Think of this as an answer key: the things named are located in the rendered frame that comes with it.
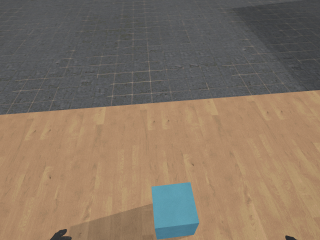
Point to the left robot hand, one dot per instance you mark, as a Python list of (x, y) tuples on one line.
[(59, 235)]

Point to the carton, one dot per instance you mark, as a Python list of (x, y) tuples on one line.
[(174, 210)]

